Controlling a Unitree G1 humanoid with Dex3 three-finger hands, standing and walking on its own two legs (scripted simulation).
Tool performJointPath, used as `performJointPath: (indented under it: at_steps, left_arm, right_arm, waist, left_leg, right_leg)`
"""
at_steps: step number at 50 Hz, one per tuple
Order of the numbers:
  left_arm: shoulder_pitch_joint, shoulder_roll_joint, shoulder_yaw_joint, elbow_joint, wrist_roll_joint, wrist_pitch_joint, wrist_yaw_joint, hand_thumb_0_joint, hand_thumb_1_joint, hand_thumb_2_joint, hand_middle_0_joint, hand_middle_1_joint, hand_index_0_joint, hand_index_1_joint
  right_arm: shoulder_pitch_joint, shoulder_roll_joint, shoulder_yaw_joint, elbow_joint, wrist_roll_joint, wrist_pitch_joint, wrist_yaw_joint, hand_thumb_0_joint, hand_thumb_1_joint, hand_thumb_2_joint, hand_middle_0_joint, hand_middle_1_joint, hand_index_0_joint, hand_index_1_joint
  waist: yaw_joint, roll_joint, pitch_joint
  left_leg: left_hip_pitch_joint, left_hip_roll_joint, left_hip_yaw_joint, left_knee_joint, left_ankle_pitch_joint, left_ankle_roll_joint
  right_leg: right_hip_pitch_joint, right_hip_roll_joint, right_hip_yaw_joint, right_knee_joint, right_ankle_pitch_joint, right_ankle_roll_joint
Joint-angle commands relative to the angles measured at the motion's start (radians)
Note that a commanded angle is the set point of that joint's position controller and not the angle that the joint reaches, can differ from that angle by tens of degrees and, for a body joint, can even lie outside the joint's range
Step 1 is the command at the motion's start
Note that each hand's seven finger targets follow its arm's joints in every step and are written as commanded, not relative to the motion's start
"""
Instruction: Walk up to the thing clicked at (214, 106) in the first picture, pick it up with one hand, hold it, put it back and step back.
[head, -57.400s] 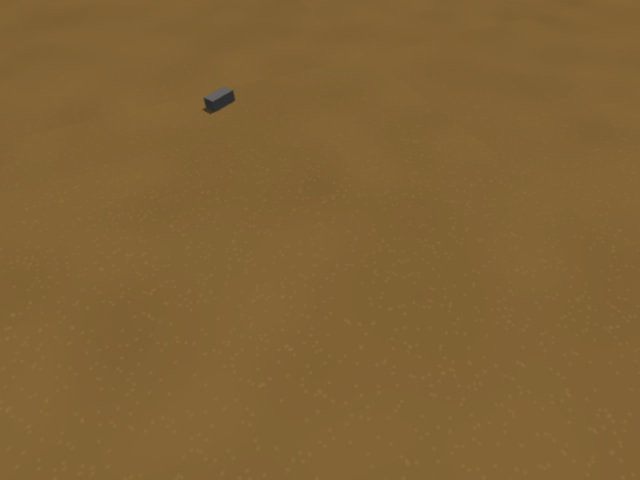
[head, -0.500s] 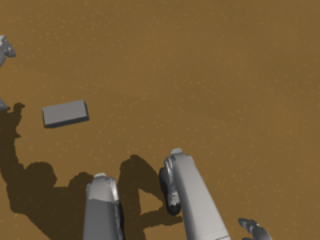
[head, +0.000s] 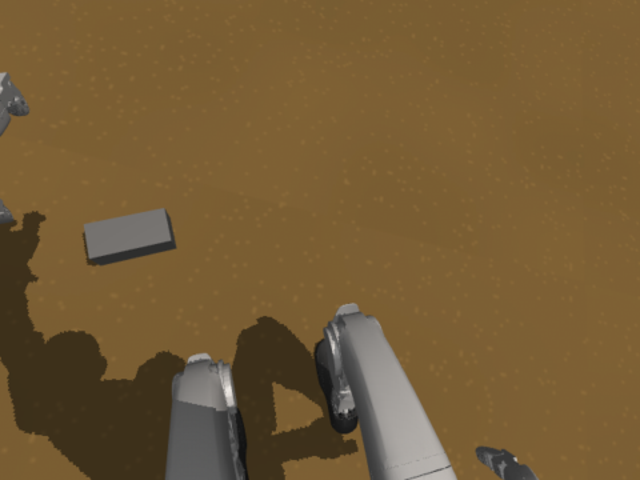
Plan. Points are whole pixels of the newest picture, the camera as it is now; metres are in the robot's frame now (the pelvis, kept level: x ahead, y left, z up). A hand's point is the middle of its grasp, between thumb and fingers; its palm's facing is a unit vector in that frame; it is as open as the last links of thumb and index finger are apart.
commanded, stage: go down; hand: left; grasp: from above
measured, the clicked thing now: (132, 236) +0.57 +0.24 -0.51
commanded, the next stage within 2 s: withdraw in 0.46 s
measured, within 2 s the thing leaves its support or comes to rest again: neither
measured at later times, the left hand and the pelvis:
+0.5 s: hand out of the picture +0.53 +0.27 -0.05, palm faces -0.44 -0.03 -0.90, open 14.1 cm; pelvis +0.01 +0.00 +0.01, yaw +0 degrees
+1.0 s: hand (54, 208) +0.52 +0.27 -0.19, palm faces -0.48 -0.01 -0.88, open 14.0 cm; pelvis -0.01 +0.00 -0.06, yaw -1 degrees
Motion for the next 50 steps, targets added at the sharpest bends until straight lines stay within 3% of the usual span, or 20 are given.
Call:
performJointPath:
  at_steps: [1,7,11,12,16,21,23,26,27,30,32,35,36,37,41,42,43,44,47,50]
  left_arm:
    - [-0.415,0.294,0.056,-0.18,-0.022,0.007,0.04,0.0,-0.528,0.939,-0.051,-1.095,-0.074,-1.069]
    - [-0.391,0.27,0.034,-0.145,-0.02,0.007,0.03,0.0,-0.53,0.939,-0.053,-1.105,-0.078,-1.078]
    - [-0.379,0.287,0.045,-0.154,-0.018,0.001,0.029,0.0,-0.538,0.945,-0.052,-1.1,-0.075,-1.076]
    - [-0.368,0.306,0.057,-0.162,-0.015,0.001,0.034,0.0,-0.534,0.94,-0.052,-1.104,-0.076,-1.078]
    - [-0.365,0.279,0.047,-0.165,-0.015,0.007,0.045,0.0,-0.531,0.941,-0.053,-1.098,-0.077,-1.072]
    - [-0.392,0.3,0.063,-0.196,-0.021,0.012,0.056,0.0,-0.556,0.958,-0.051,-1.087,-0.067,-1.068]
    - [-0.388,0.248,0.033,-0.15,-0.02,0.015,0.054,0.0,-0.54,0.948,-0.054,-1.09,-0.074,-1.067]
    - [-0.415,0.243,0.027,-0.15,-0.015,0.018,0.061,0.0,-0.54,0.946,-0.053,-1.089,-0.074,-1.066]
    - [-0.396,0.248,0.028,-0.136,-0.01,0.021,0.063,0.0,-0.611,1.026,-0.062,-1.096,-0.055,-1.105]
    - [-0.36,0.237,0.022,-0.086,-0.013,0.026,0.064,0.0,-0.496,0.914,-0.067,-1.079,-0.09,-1.054]
    - [-0.34,0.195,-0.002,-0.054,-0.012,0.028,0.069,0.0,-0.59,1.029,-0.07,-1.053,-0.065,-1.059]
    - [-0.338,0.193,-0.006,0.017,-0.01,0.029,0.09,0.0,-0.589,1.026,-0.069,-1.05,-0.065,-1.055]
    - [-0.351,0.197,-0.005,0.036,-0.006,0.026,0.101,0.0,-0.509,0.946,-0.147,-0.97,-0.14,-0.975]
    - [-0.362,0.202,0.0,0.036,-0.002,0.022,0.112,0.0,-0.575,1.003,-0.067,-1.05,-0.062,-1.055]
    - [-0.384,0.212,0.001,0.052,0.049,0.009,0.158,0.0,-0.476,0.896,-0.06,-1.117,-0.096,-1.079]
    - [-0.379,0.219,0.003,0.072,0.062,0.008,0.168,0.0,-0.556,0.976,-0.066,-1.054,-0.07,-1.05]
    - [-0.393,0.211,-0.001,0.072,0.072,0.007,0.176,0.0,-0.476,0.896,-0.105,-0.974,-0.101,-0.97]
    - [-0.413,0.226,0.008,0.062,0.076,0.005,0.186,0.0,-0.548,0.974,-0.054,-1.054,-0.074,-1.05]
    - [-0.453,0.268,0.029,0.014,0.102,0.005,0.203,0.0,-0.497,0.905,-0.06,-1.136,-0.096,-1.098]
    - [-0.492,0.239,0.017,0.037,0.104,0.004,0.216,0.0,-0.535,0.92,-0.06,-1.13,-0.089,-1.1]
  right_arm:
    - [0.21,-0.207,-0.074,-0.014,0.001,-0.005,-0.015,0.0,-0.918,-0.903,0.2,0.3,0.2,0.3]
    - [0.215,-0.197,-0.068,-0.014,0.001,-0.004,-0.014,0.0,-0.92,-0.904,0.2,0.3,0.2,0.3]
    - [0.215,-0.192,-0.064,-0.025,0.003,-0.002,-0.013,0.0,-0.922,-0.905,0.2,0.3,0.2,0.3]
    - [0.215,-0.195,-0.066,-0.03,0.004,0.0,-0.014,0.0,-0.92,-0.904,0.2,0.3,0.2,0.3]
    - [0.219,-0.195,-0.069,-0.029,0.003,0.005,-0.012,0.0,-0.919,-0.904,0.2,0.3,0.2,0.3]
    - [0.222,-0.192,-0.07,-0.022,0.004,0.007,-0.01,0.0,-0.92,-0.905,0.2,0.3,0.2,0.3]
    - [0.219,-0.191,-0.069,-0.018,0.004,0.005,-0.011,0.0,-0.921,-0.905,0.2,0.3,0.2,0.3]
    - [0.219,-0.191,-0.068,-0.013,0.002,0.002,-0.012,0.0,-0.919,-0.904,0.2,0.3,0.2,0.3]
    - [0.22,-0.195,-0.07,-0.015,0.002,0.003,-0.011,0.0,-0.931,-0.91,0.199,0.301,0.199,0.301]
    - [0.211,-0.2,-0.068,-0.015,0.002,0.004,-0.009,0.0,-0.903,-0.902,0.199,0.3,0.199,0.3]
    - [0.213,-0.189,-0.064,-0.014,0.002,0.004,-0.008,0.0,-0.919,-0.907,0.199,0.3,0.199,0.3]
    - [0.206,-0.189,-0.056,-0.011,-0.003,-0.002,-0.005,0.0,-0.919,-0.906,0.199,0.3,0.199,0.3]
    - [0.205,-0.192,-0.056,-0.01,-0.005,-0.005,-0.004,0.0,-0.898,-0.898,0.199,0.299,0.198,0.299]
    - [0.203,-0.193,-0.055,-0.011,-0.007,-0.01,-0.002,0.0,-0.919,-0.904,0.2,0.3,0.2,0.3]
    - [0.2,-0.2,-0.052,-0.02,-0.016,-0.016,0.009,0.0,-0.901,-0.9,0.199,0.3,0.199,0.3]
    - [0.201,-0.204,-0.053,-0.021,-0.018,-0.017,0.012,0.0,-0.912,-0.903,0.199,0.3,0.199,0.3]
    - [0.205,-0.206,-0.052,-0.023,-0.021,-0.018,0.016,0.0,-0.901,-0.898,0.198,0.299,0.198,0.299]
    - [0.202,-0.21,-0.054,-0.021,-0.026,-0.02,0.02,0.0,-0.917,-0.903,0.2,0.3,0.199,0.3]
    - [0.219,-0.223,-0.06,-0.03,-0.038,-0.018,0.034,0.0,-0.911,-0.902,0.199,0.3,0.199,0.3]
    - [0.228,-0.228,-0.058,-0.018,-0.05,-0.018,0.042,0.0,-0.916,-0.904,0.199,0.3,0.199,0.3]
  waist:
    - [-0.006,0.237,-0.667]
    - [-0.012,0.221,-0.644]
    - [-0.005,0.209,-0.642]
    - [0.011,0.212,-0.664]
    - [-0.001,0.223,-0.683]
    - [0.002,0.238,-0.674]
    - [-0.013,0.226,-0.627]
    - [-0.019,0.247,-0.617]
    - [-0.01,0.233,-0.618]
    - [-0.008,0.216,-0.596]
    - [-0.027,0.172,-0.572]
    - [-0.037,0.129,-0.521]
    - [-0.046,0.12,-0.507]
    - [-0.049,0.124,-0.504]
    - [-0.048,0.178,-0.533]
    - [-0.047,0.169,-0.55]
    - [-0.053,0.185,-0.566]
    - [-0.052,0.209,-0.585]
    - [-0.044,0.277,-0.691]
    - [-0.076,0.284,-0.685]
  left_leg:
    - [0.414,0.006,-0.004,-0.274,0.322,-0.009]
    - [0.364,0.001,0.02,-0.265,0.316,-0.001]
    - [0.337,-0.004,0.03,-0.272,0.287,0.004]
    - [0.358,-0.004,0.026,-0.284,0.295,0.001]
    - [0.4,0.003,0.018,-0.279,0.341,-0.004]
    - [0.41,0.004,0.016,-0.291,0.347,-0.005]
    - [0.418,0.01,0.004,-0.301,0.32,-0.007]
    - [0.419,0.009,0.002,-0.313,0.297,-0.011]
    - [0.423,0.009,0.002,-0.314,0.301,-0.009]
    - [0.425,0.015,-0.014,-0.313,0.309,-0.014]
    - [0.353,0.007,0.014,-0.28,0.298,0.001]
    - [0.25,0.005,0.02,-0.242,0.268,0.01]
    - [0.219,0.004,0.022,-0.219,0.251,0.014]
    - [0.192,0.002,0.022,-0.204,0.242,0.015]
    - [0.142,-0.009,0.029,-0.145,0.233,0.013]
    - [0.127,-0.012,0.029,-0.126,0.236,0.014]
    - [0.123,-0.012,0.027,-0.105,0.259,0.011]
    - [0.124,-0.012,0.024,-0.084,0.278,0.008]
    - [0.149,-0.017,0.027,-0.027,0.328,-0.001]
    - [0.127,-0.014,0.018,0.021,0.316,-0.008]
  right_leg:
    - [0.441,0.04,-0.033,-0.123,0.123,-0.084]
    - [0.49,0.043,-0.027,-0.139,0.131,-0.084]
    - [0.533,0.042,-0.021,-0.152,0.12,-0.082]
    - [0.541,0.042,-0.023,-0.149,0.12,-0.084]
    - [0.52,0.047,-0.028,-0.145,0.148,-0.086]
    - [0.527,0.045,-0.024,-0.155,0.155,-0.086]
    - [0.483,0.05,-0.031,-0.159,0.121,-0.087]
    - [0.474,0.047,-0.03,-0.165,0.106,-0.086]
    - [0.475,0.048,-0.032,-0.168,0.103,-0.087]
    - [0.447,0.047,-0.036,-0.158,0.099,-0.086]
    - [0.482,0.051,-0.031,-0.163,0.11,-0.084]
    - [0.457,0.05,-0.031,-0.128,0.1,-0.08]
    - [0.43,0.05,-0.028,-0.114,0.088,-0.079]
    - [0.409,0.047,-0.027,-0.097,0.081,-0.079]
    - [0.327,0.046,-0.027,-0.027,0.072,-0.083]
    - [0.317,0.046,-0.027,-0.007,0.077,-0.083]
    - [0.291,0.046,-0.027,0.017,0.094,-0.085]
    - [0.262,0.043,-0.028,0.042,0.106,-0.085]
    - [0.239,0.036,-0.028,0.104,0.143,-0.083]
    - [0.182,0.031,-0.04,0.154,0.126,-0.079]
